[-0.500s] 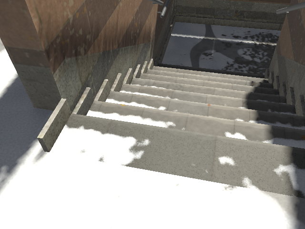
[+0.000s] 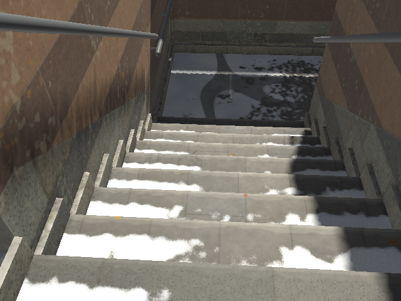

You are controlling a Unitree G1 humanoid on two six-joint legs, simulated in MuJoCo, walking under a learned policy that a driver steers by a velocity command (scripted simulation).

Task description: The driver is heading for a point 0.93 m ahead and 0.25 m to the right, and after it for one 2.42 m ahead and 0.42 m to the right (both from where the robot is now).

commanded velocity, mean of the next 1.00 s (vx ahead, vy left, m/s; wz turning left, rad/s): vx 0.94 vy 0.00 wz -0.58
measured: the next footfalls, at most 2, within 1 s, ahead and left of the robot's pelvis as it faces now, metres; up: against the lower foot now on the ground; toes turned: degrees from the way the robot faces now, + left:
right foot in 0.20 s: +0.43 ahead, -0.12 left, +0.00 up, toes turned -10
left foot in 0.72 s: +0.85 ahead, -0.06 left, -0.17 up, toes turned -41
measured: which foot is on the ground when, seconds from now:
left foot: down 0.00-0.22, up 0.24-0.70, down 0.72-1.00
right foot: up 0.00-0.18, down 0.20-0.74, up 0.76-1.00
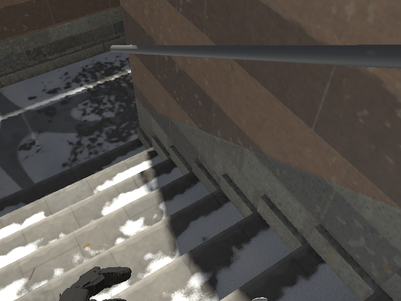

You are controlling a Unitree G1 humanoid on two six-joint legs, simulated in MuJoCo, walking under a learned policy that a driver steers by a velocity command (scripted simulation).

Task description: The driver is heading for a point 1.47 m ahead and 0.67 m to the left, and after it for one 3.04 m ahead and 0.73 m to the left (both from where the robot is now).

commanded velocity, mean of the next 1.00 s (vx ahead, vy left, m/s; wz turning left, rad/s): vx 0.11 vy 0.00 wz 0.70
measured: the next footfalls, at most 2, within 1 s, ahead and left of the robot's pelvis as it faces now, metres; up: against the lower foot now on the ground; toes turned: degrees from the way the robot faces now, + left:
right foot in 0.24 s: +0.37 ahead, -0.07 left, -0.17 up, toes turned +21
left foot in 0.84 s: +0.08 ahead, +0.16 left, +0.00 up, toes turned +44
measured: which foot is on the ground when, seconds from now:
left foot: down 0.00-0.26, up 0.28-0.82, down 0.84-1.00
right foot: up 0.00-0.22, down 0.24-0.84, up 0.86-1.00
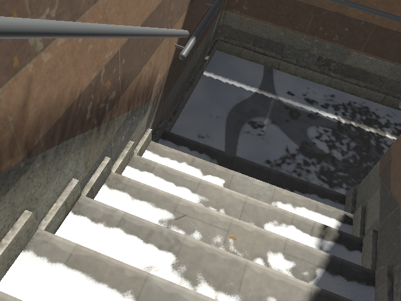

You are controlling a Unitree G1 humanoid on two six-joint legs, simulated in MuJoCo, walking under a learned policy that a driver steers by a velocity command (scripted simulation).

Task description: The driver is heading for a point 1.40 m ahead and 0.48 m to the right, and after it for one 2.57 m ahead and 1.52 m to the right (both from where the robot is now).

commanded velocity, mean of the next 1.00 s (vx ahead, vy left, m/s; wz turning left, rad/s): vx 0.00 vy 0.00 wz -0.64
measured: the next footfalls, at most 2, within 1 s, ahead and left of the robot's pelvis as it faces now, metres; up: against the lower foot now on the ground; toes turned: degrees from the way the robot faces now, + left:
right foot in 0.24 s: +0.16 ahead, -0.05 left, -0.17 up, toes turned -5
left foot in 0.82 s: +0.22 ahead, +0.15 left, -0.17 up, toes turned -48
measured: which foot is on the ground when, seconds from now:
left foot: down 0.00-0.22, up 0.24-0.80, down 0.82-1.00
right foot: up 0.00-0.22, down 0.24-0.82, up 0.84-1.00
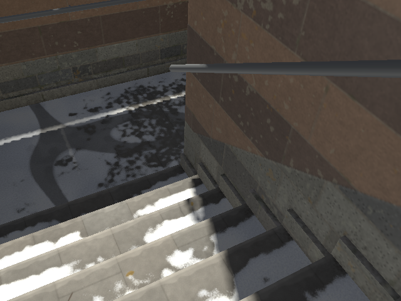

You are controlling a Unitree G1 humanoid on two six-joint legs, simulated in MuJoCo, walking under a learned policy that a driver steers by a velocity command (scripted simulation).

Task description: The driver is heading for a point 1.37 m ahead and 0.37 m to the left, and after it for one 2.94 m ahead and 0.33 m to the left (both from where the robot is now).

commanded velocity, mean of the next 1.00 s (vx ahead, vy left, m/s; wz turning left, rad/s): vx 0.30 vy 0.00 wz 0.43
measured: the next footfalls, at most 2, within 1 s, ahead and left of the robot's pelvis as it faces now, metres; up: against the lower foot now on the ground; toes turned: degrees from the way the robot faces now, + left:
right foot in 0.52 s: +0.07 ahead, -0.20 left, +0.14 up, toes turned +28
left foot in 0.84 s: +0.04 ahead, +0.07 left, +0.00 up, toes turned +34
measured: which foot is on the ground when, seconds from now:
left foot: down 0.00-0.54, up 0.56-0.82, down 0.84-1.00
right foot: up 0.00-0.50, down 0.52-0.78, up 0.80-1.00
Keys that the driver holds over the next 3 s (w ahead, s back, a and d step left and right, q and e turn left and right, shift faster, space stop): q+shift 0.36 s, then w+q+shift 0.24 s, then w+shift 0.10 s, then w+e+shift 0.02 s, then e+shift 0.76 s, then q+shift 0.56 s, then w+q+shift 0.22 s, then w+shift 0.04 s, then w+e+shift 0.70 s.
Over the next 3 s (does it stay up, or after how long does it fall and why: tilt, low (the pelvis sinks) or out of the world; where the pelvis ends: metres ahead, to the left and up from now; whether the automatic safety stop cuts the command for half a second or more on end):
stays up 0.89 0.32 -0.50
